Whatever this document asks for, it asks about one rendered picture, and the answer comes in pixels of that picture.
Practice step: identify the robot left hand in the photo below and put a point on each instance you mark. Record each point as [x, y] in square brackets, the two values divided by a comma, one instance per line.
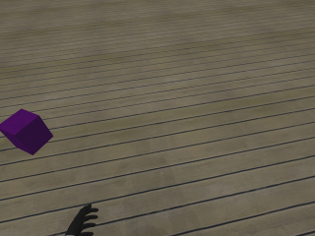
[77, 225]

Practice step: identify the carton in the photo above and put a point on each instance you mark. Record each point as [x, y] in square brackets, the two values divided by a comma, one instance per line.
[26, 131]

